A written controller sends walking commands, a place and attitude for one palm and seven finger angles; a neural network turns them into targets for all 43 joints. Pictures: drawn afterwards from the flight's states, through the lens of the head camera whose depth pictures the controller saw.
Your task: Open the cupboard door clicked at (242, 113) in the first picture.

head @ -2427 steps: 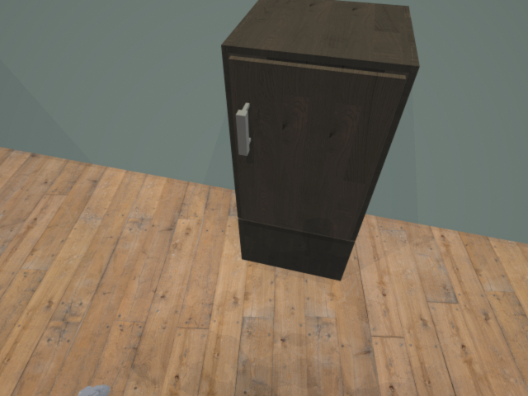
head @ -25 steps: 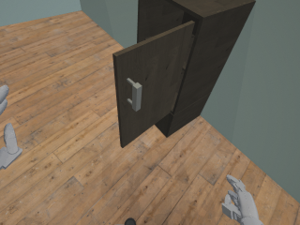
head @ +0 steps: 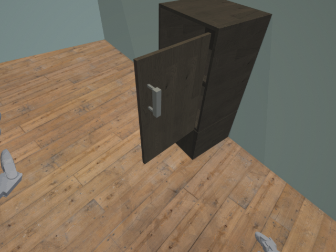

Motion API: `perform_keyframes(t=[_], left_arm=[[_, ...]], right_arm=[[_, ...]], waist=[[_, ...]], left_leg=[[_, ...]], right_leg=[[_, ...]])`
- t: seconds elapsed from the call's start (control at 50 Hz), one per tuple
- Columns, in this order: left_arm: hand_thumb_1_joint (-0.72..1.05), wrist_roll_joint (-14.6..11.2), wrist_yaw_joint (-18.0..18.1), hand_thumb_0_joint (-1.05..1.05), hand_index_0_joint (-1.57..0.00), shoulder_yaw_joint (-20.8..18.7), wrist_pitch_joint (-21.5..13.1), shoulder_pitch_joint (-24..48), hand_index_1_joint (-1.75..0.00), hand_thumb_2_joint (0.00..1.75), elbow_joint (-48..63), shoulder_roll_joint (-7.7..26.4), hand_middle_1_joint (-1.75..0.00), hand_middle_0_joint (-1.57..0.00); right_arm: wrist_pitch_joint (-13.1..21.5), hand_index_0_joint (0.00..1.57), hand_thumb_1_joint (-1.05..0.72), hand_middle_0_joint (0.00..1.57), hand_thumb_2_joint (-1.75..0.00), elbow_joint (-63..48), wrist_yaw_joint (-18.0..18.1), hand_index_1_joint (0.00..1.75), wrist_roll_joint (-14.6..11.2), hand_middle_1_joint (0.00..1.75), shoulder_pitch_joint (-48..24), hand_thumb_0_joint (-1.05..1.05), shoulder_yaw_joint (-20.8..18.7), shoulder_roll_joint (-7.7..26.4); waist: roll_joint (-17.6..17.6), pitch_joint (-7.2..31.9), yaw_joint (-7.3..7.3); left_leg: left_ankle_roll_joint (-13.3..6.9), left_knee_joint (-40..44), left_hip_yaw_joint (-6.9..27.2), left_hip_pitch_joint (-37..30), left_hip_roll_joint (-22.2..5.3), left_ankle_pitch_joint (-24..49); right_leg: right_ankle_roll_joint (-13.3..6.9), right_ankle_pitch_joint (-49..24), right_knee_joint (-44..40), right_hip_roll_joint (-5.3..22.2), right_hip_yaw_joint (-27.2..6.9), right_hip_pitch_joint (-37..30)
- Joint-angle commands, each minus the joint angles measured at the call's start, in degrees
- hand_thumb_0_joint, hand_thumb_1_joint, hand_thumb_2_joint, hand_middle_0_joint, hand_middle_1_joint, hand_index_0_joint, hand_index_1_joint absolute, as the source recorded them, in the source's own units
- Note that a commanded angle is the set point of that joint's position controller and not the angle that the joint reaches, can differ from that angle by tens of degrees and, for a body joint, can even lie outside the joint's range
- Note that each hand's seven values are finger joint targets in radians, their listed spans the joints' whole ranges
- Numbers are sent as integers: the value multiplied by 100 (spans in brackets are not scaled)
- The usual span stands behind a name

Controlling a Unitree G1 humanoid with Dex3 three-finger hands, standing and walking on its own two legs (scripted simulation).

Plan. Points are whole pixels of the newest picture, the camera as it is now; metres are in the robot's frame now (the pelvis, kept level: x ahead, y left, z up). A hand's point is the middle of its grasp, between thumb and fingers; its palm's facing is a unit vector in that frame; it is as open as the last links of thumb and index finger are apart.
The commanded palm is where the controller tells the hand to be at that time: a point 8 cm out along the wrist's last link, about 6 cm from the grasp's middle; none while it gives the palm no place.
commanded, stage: stop stepping back and stand still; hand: left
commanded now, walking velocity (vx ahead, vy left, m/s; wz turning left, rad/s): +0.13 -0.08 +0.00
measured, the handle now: (153, 100) +0.66 +0.08 -0.01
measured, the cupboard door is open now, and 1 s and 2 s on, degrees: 96 96 96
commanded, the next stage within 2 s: let the arm hang, fingers relaxed in 0.36 s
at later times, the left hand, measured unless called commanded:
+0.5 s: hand (37, 186) +0.20 +0.25 +0.14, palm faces +0.37 -0.80 -0.48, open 7.4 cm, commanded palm none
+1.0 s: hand out of the picture -0.04 +0.20 -0.15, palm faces +0.06 -0.96 -0.26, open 7.2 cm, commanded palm none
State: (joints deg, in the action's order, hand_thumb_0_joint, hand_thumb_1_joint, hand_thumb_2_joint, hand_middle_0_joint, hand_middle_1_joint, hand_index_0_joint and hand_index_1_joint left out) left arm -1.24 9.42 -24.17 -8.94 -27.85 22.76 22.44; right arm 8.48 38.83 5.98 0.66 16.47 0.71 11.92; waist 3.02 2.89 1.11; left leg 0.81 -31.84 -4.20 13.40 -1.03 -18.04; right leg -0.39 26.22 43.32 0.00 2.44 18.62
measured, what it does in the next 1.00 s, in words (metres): steps on the spot: left foot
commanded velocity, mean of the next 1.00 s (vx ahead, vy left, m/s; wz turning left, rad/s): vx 0.02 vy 0.02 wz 0.00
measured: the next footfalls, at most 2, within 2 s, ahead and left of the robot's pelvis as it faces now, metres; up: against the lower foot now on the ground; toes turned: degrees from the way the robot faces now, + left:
left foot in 0.42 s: +0.07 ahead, +0.11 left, +0.00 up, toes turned +4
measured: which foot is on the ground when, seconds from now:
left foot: down 0.00-0.10, up 0.12-0.40, down 0.42-1.00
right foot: down 0.00-1.00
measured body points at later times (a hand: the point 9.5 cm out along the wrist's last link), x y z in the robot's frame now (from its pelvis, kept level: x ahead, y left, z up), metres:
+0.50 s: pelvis +0.00 -0.01 +0.01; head +0.01 -0.02 +0.46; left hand +0.18 +0.29 +0.16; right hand +0.17 -0.26 -0.08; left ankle +0.03 +0.11 -0.73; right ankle +0.02 -0.07 -0.73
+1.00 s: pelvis -0.01 +0.00 +0.01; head +0.02 -0.01 +0.46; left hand -0.04 +0.25 -0.13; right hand +0.00 -0.23 -0.15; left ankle +0.03 +0.11 -0.73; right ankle +0.02 -0.07 -0.73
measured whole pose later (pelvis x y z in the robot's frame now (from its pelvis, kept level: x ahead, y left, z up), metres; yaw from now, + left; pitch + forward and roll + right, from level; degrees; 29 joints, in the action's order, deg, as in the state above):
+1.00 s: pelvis -0.01 +0.00 +0.01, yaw +3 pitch -2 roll +0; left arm 0.5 0.9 -0.3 0.8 -17.5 -62.6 12.1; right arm -2.3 61.9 0.6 1.4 15.7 0.5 10.6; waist -2.0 -4.5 -0.4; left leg -1.1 -23.6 -1.6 12.9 0.2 -9.2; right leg -4.0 10.2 22.3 -2.1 6.0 10.9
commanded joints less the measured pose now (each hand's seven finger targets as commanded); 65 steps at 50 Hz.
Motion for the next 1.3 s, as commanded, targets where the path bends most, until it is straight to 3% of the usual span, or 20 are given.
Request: perform_keyframes(t=[0.0,0.04,0.06,0.08,0.1,0.16,0.24,0.32,0.38,0.42,0.44,0.46,0.52,0.56,0.6,0.64,0.72,0.78,0.94,1.28], left_arm=[[90,41,31,0,-20,-614,-495,162,-30,90,1998,1248,-30,-20],[90,27,38,0,-20,-778,-489,-288,-30,90,1948,1337,-30,-20],[90,51,39,0,-20,-833,-513,-413,-30,90,1791,1409,-30,-20],[90,34,53,0,-20,-973,-511,-375,-30,90,1719,1538,-30,-20],[90,-22,43,0,-20,-996,-587,-21,-30,90,1750,1504,-30,-20],[90,-73,-36,0,-20,-1047,-732,-347,-30,90,1049,1316,-30,-20],[90,-61,-76,0,-20,-721,-867,-19,-30,90,856,1084,-30,-20],[90,-35,8,0,-20,-525,-797,-115,-30,90,1124,994,-30,-20],[90,-12,49,0,-20,-492,-777,42,-30,90,1611,1070,-30,-20],[90,-4,81,0,-20,-559,-738,221,-30,90,1831,1184,-30,-20],[90,341,-696,0,-20,1968,-81,283,-30,90,-2939,16,-30,-20],[90,351,-890,0,-20,1646,626,385,-30,90,-3100,-24,-30,-20],[90,294,-912,0,-20,1799,861,591,-30,90,-3572,-267,-30,-20],[90,329,-915,0,-20,1870,769,672,-30,90,-4234,-31,-30,-20],[90,328,-903,0,-20,1911,729,1138,-30,90,-4946,217,-30,-20],[90,290,-859,0,-20,1990,773,1436,-30,90,-5579,264,-30,-20],[90,192,-822,0,-20,2246,848,1533,-30,90,-6603,-173,-30,-20],[90,197,-811,0,-20,2216,843,1208,-30,90,-7279,-359,-30,-20],[90,174,-801,0,-20,2224,787,1275,-30,90,-8203,-251,-30,-20],[90,172,-762,0,-20,2217,789,1334,-30,90,-8639,-273,-30,-20]], right_arm=[[500,20,-90,20,-90,-941,-101,30,-39,30,-703,0,-230,760],[474,20,-90,20,-90,-1017,-132,30,-64,30,-838,0,-243,807],[414,20,-90,20,-90,-1036,-145,30,-42,30,-867,0,-276,743],[349,20,-90,20,-90,-1100,-164,30,-59,30,-833,0,-313,647],[311,20,-90,20,-90,-1031,-158,30,-45,30,-861,0,-371,694],[193,20,-90,20,-90,-880,-201,30,-33,30,-646,0,-305,576],[183,20,-90,20,-90,-932,-102,30,-76,30,-748,0,-280,560],[315,20,-90,20,-90,-952,-88,30,-21,30,-700,0,-274,613],[347,20,-90,20,-90,-1077,-81,30,-18,30,-751,0,-333,774],[300,20,-90,20,-90,-1167,-98,30,-70,30,-848,0,-372,880],[626,20,-90,20,-90,120,-568,30,-112,30,-959,0,-593,1638],[-45,20,-90,20,-90,149,-639,30,-45,30,-598,0,-591,1613],[-391,20,-90,20,-90,-10,-585,30,28,30,-758,0,-340,1188],[-442,20,-90,20,-90,61,-573,30,34,30,-770,0,-268,1064],[-604,20,-90,20,-90,297,-555,30,4,30,-621,0,-273,1001],[-785,20,-90,20,-90,524,-562,30,44,30,-648,0,-298,1035],[-896,20,-90,20,-90,1032,-567,30,84,30,-669,0,-109,643],[-891,20,-90,20,-90,1337,-514,30,92,30,-642,0,-111,609],[-895,20,-90,20,-90,2027,-467,30,40,30,-78,0,-203,646],[-843,20,-90,20,-90,2518,-453,30,69,30,37,0,-184,557]], waist=[[-1251,-70,-47],[-1282,34,-189],[-382,-96,-187],[892,-21,-150],[681,-43,-138],[-197,-345,33],[120,-203,8],[84,104,-136],[-608,147,-175],[-595,234,-223],[-909,-134,337],[-1069,-37,55],[-549,69,-130],[521,526,-228],[1303,440,-65],[873,10,-1],[-1059,-397,2],[-1324,-348,-136],[-202,-418,-67],[-340,-709,-98]], left_leg=[[-966,1047,1311,-54,-1423,1419],[-634,386,480,891,-923,434],[-422,-628,136,1635,-409,-446],[-211,-2063,-97,2136,125,-1168],[-156,-3200,310,2058,76,-1101],[-36,-3318,505,2026,-243,-178],[-106,-1561,135,1098,-191,132],[-286,408,-104,23,55,380],[-510,1212,699,-366,-565,605],[-548,947,959,-300,-790,1319],[-553,305,1032,39,-955,2566],[-723,720,1178,446,-1029,3127],[-840,822,1493,1005,-1140,2530],[-514,344,1078,641,-650,2259],[-248,-22,638,401,-92,954],[-208,-108,572,336,4,181],[-244,838,887,-84,-374,1109],[-292,1202,1009,204,-453,565],[-302,1271,865,-181,-412,449],[-304,1545,834,-117,-457,536]], right_leg=[[65,-290,-442,30,198,-1],[-13,-896,-1373,20,200,-1270],[-324,-700,-1982,549,-916,-1591],[-822,-65,-2873,1683,-2791,-1399],[-965,564,-3326,2069,-3293,-836],[-912,-294,-3156,1754,-2215,-323],[-571,-1333,-3067,1401,-1088,-243],[-257,-1034,-2975,1187,-1049,-655],[98,-1194,-2323,709,-851,-682],[232,-1878,-2086,513,-793,-822],[-10,-2372,-947,639,-15,119],[-59,-1948,-858,526,-238,-260],[-81,-826,-687,309,-262,-537],[-174,-2476,-1470,580,-577,-1074],[-418,-3411,-2078,1241,-1162,-988],[-499,-3082,-2310,1315,-1172,-719],[-277,-1307,-2383,720,-747,-237],[-265,-1149,-2548,600,-684,-766],[-354,-699,-2934,661,-616,-635],[-329,-841,-2867,672,-649,-681]])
